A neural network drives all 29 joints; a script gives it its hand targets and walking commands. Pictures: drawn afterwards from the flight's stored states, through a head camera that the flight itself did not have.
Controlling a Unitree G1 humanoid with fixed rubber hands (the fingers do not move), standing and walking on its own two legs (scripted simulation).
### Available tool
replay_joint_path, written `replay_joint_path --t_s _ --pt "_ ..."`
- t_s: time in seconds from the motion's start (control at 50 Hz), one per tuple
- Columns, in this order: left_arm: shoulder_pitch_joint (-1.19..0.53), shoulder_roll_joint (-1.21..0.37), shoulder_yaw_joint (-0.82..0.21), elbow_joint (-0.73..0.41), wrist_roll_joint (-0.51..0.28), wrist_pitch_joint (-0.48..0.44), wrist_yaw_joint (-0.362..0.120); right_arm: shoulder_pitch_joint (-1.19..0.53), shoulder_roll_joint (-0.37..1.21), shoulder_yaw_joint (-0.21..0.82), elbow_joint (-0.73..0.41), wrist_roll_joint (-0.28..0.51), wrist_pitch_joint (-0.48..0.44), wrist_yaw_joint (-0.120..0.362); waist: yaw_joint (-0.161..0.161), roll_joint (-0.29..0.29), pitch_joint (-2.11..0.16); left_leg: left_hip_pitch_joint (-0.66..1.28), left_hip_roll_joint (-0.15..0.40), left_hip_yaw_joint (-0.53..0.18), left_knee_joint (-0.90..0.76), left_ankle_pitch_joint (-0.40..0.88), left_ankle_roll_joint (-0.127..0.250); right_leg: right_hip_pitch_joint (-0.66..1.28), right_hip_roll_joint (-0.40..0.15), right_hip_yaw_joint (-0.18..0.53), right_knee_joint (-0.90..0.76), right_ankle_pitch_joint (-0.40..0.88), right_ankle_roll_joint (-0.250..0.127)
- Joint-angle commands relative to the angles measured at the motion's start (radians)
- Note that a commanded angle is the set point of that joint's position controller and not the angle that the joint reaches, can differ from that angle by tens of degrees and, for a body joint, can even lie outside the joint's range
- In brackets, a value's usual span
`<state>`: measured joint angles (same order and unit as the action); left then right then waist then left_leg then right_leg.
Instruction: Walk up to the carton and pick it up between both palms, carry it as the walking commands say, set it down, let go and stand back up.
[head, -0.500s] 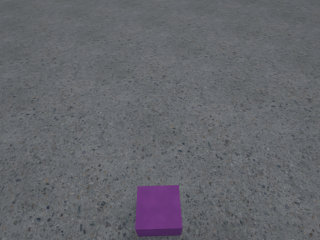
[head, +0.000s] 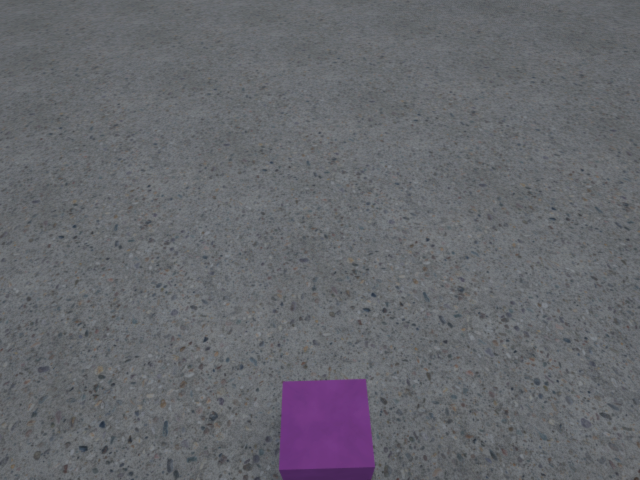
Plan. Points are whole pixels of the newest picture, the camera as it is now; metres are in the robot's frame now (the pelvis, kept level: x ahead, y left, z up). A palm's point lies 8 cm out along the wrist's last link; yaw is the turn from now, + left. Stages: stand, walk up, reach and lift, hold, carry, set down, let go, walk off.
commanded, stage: walk up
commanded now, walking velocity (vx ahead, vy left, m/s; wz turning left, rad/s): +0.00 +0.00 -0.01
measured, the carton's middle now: (325, 430) +0.41 +0.01 -0.69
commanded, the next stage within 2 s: stand in 0.22 s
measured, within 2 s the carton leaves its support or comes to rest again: neither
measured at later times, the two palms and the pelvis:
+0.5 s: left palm out of the picture +0.09 +0.27 -0.11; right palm out of the picture +0.07 -0.25 -0.11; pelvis +0.01 +0.00 +0.00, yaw -1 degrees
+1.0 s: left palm out of the picture +0.13 +0.26 -0.09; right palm out of the picture +0.12 -0.25 -0.11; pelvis +0.00 +0.00 +0.00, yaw +1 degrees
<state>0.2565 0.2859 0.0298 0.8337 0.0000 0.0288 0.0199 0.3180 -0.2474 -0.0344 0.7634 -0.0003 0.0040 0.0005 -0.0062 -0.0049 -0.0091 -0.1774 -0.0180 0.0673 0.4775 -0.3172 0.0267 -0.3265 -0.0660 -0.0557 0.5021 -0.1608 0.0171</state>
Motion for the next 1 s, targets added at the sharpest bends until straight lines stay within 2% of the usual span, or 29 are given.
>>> replay_joint_path --t_s 0.0,0.04,0.06,0.08,0.16,0.18,0.2,0.22,0.24,0.3,0.34,0.36,0.4,0.42,0.5,0.52,0.6,0.66,0.68,0.74,0.8,0.84,0.86,0.88,0.9,0.92,0.94,0.96,0.98 --pt "-0.07 0.08 0.014 -0.029 0.017 -0.015 -0.012 0.069 -0.058 -0.013 0.014 -0.015 0.014 -0.015 -0.017 -0.213 -0.027 -0.026 0.065 -0.039 -0.006 0.0 0.004 0.096 -0.142 0.166 -0.137 0.297 -0.095" --pt "-0.061 0.045 0.021 -0.035 0.02 -0.012 -0.014 0.079 -0.047 -0.011 0.03 -0.025 0.012 -0.014 -0.003 -0.121 0.008 -0.022 0.091 -0.074 -0.098 0.071 0.011 0.083 -0.091 0.122 -0.133 0.046 -0.073" --pt "-0.052 0.024 0.012 -0.046 0.016 -0.011 -0.015 0.041 -0.069 -0.019 0.021 -0.023 0.007 -0.008 0.003 0.01 0.013 -0.026 0.103 -0.088 -0.126 0.088 0.019 0.087 -0.067 0.124 -0.139 -0.016 -0.057" --pt "-0.05 0.04 0.014 -0.04 0.019 -0.016 -0.01 0.023 -0.067 -0.021 0.016 -0.017 0.004 -0.008 0.012 0.002 0.02 -0.041 0.104 -0.098 -0.111 0.087 0.015 0.073 -0.07 0.132 -0.153 -0.075 -0.055" --pt "-0.058 0.041 0.015 -0.034 0.013 -0.02 -0.017 0.036 -0.075 -0.014 0.023 -0.019 -0.005 -0.012 0.015 -0.074 -0.01 -0.033 0.113 -0.115 -0.13 0.114 0.019 0.106 -0.061 0.114 -0.128 0.055 -0.054" --pt "-0.015 0.035 0.009 -0.04 0.017 -0.015 -0.016 0.067 -0.062 -0.011 0.05 -0.018 -0.003 -0.012 0.008 0.034 -0.003 -0.045 0.107 -0.099 -0.149 0.118 0.008 0.131 -0.059 0.128 -0.111 0.056 -0.064" --pt "-0.018 0.036 0.011 -0.037 0.019 -0.017 -0.014 0.044 -0.058 -0.013 0.03 -0.017 -0.003 -0.013 0.019 -0.045 -0.015 -0.026 0.134 -0.109 -0.135 0.141 0.011 0.123 -0.043 0.104 -0.123 0.043 -0.055" --pt "-0.015 0.029 0.008 -0.041 0.017 -0.015 -0.017 0.051 -0.069 -0.011 0.038 -0.017 -0.005 -0.012 0.019 0.03 -0.006 -0.038 0.122 -0.104 -0.159 0.12 0.007 0.133 -0.033 0.079 -0.11 0.02 -0.048" --pt "-0.023 0.034 0.014 -0.042 0.02 -0.014 -0.015 0.051 -0.067 -0.008 0.05 -0.02 -0.006 -0.011 0.017 0.037 0.005 -0.056 0.125 -0.103 -0.169 0.072 0.011 0.133 -0.025 0.073 -0.105 -0.008 -0.051" --pt "-0.016 0.028 0.004 -0.038 0.023 -0.022 -0.014 0.038 -0.07 -0.011 0.046 -0.019 -0.003 -0.011 0.014 0.022 -0.015 -0.021 0.118 -0.09 -0.15 0.122 0.011 0.12 -0.03 0.086 -0.108 0.048 -0.047" --pt "-0.023 0.038 0.012 -0.035 0.028 -0.021 -0.013 0.039 -0.058 -0.007 0.05 -0.021 -0.002 -0.011 0.019 -0.059 -0.002 -0.015 0.117 -0.082 -0.147 0.148 0.015 0.137 -0.029 0.075 -0.114 0.078 -0.046" --pt "-0.027 0.042 0.006 -0.028 0.027 -0.024 -0.015 0.028 -0.07 -0.011 0.049 -0.021 -0.003 -0.013 0.017 -0.018 -0.007 -0.004 0.126 -0.079 -0.141 0.157 0.009 0.117 -0.03 0.078 -0.106 0.085 -0.047" --pt "-0.022 0.041 0.012 -0.033 0.028 -0.024 -0.018 0.02 -0.061 -0.006 0.052 -0.015 -0.009 -0.01 0.021 -0.054 0.005 -0.014 0.118 -0.082 -0.142 0.151 0.011 0.142 -0.037 0.09 -0.113 0.136 -0.05" --pt "0.006 0.034 0.008 -0.04 0.02 -0.026 -0.016 0.053 -0.064 -0.007 0.048 -0.015 -0.016 -0.013 0.016 0.028 -0.05 0.003 0.125 -0.085 -0.146 0.217 0.009 0.17 -0.04 0.101 -0.098 0.169 -0.059" --pt "-0.001 0.034 0.01 -0.035 0.025 -0.019 -0.016 0.045 -0.062 -0.009 0.054 -0.013 -0.01 -0.015 0.019 -0.014 -0.045 0.018 0.131 -0.068 -0.111 0.294 0.018 0.163 -0.034 0.078 -0.078 0.189 -0.05" --pt "0.004 0.022 0.006 -0.036 0.02 -0.016 -0.018 0.062 -0.059 -0.006 0.048 -0.01 -0.015 -0.014 0.02 0.022 -0.037 0.021 0.135 -0.072 -0.11 0.326 0.008 0.164 -0.035 0.072 -0.075 0.2 -0.049" --pt "-0.006 0.045 0.016 -0.035 0.02 -0.015 -0.01 0.055 -0.065 -0.009 0.051 -0.016 -0.01 -0.017 0.015 -0.043 -0.027 -0.017 0.145 -0.097 -0.129 0.25 0.011 0.155 -0.038 0.08 -0.078 0.151 -0.047" --pt "-0.014 0.045 0.011 -0.043 0.02 -0.019 -0.017 0.031 -0.076 -0.011 0.033 -0.016 -0.012 -0.014 0.015 0.006 0.001 -0.019 0.141 -0.088 -0.122 0.235 0.016 0.139 -0.038 0.084 -0.086 0.156 -0.052" --pt "-0.016 0.048 0.017 -0.044 0.03 -0.019 -0.014 0.022 -0.069 -0.009 0.038 -0.017 -0.007 -0.011 0.027 -0.035 0.008 -0.034 0.139 -0.085 -0.138 0.205 0.015 0.149 -0.036 0.07 -0.08 0.133 -0.045" --pt "-0.016 0.038 0.012 -0.031 0.017 -0.018 -0.014 0.06 -0.066 -0.012 0.052 -0.016 -0.011 -0.017 0.009 -0.037 -0.004 -0.031 0.136 -0.097 -0.136 0.173 0.015 0.143 -0.035 0.079 -0.094 0.111 -0.045" --pt "-0.008 0.038 0.009 -0.026 0.025 -0.021 -0.016 0.015 -0.062 -0.01 0.045 -0.017 -0.009 -0.014 0.027 0.001 -0.005 -0.022 0.137 -0.071 -0.136 0.178 0.006 0.134 -0.039 0.089 -0.084 0.133 -0.045" --pt "0.017 0.034 0.009 -0.046 0.018 -0.017 -0.016 0.055 -0.064 -0.005 0.047 -0.018 -0.009 -0.012 0.022 -0.036 -0.001 -0.003 0.134 -0.073 -0.132 0.187 0.007 0.117 -0.025 0.076 -0.095 0.127 -0.046" --pt "-0.334 0.052 0.031 -0.397 0.037 0.001 -0.038 -0.295 -0.116 -0.026 -0.304 0.038 0.039 0.017 -0.003 0.148 0.056 -0.334 0.034 -0.052 -0.048 -0.136 -0.04 0.109 0.069 0.039 0.029 -0.197 -0.038" --pt "-0.344 0.098 0.046 -0.358 0.042 0.037 -0.052 -0.451 -0.157 0.009 -0.394 0.051 0.088 0.029 -0.001 0.122 0.077 -0.457 0.051 -0.04 -0.092 -0.272 0.003 0.192 0.097 0.001 0.058 -0.252 -0.018" --pt "-0.277 0.11 0.068 -0.326 0.06 0.086 -0.052 -0.344 -0.173 0.004 -0.34 0.032 0.149 0.038 0.01 0.12 0.179 -0.545 0.092 -0.076 -0.172 -0.38 0.019 0.291 0.12 -0.031 0.087 -0.23 0.001" --pt "-0.238 0.1 0.081 -0.319 0.06 0.107 -0.054 -0.349 -0.148 -0.006 -0.357 0.028 0.172 0.041 0.034 0.17 0.2 -0.615 0.102 -0.092 -0.191 -0.414 0.015 0.388 0.123 -0.03 0.127 -0.179 0.003" --pt "-0.197 0.08 0.058 -0.28 0.047 0.133 -0.061 -0.296 -0.142 -0.009 -0.317 0.024 0.193 0.05 0.021 0.176 0.225 -0.571 0.105 -0.104 -0.198 -0.379 0.017 0.388 0.117 -0.015 0.106 -0.138 -0.001" --pt "-0.19 0.09 0.065 -0.28 0.034 0.137 -0.06 -0.282 -0.144 -0.02 -0.331 0.007 0.21 0.038 0.019 0.105 0.2 -0.58 0.094 -0.114 -0.176 -0.291 0.018 0.422 0.119 0.002 0.117 -0.065 0.008" --pt "-0.169 0.1 0.054 -0.257 0.036 0.151 -0.063 -0.233 -0.105 -0.001 -0.309 0.011 0.222 0.031 0.038 0.125 0.198 -0.559 0.082 -0.103 -0.154 -0.247 0.015 0.417 0.101 0.026 0.11 -0.029 -0.002"
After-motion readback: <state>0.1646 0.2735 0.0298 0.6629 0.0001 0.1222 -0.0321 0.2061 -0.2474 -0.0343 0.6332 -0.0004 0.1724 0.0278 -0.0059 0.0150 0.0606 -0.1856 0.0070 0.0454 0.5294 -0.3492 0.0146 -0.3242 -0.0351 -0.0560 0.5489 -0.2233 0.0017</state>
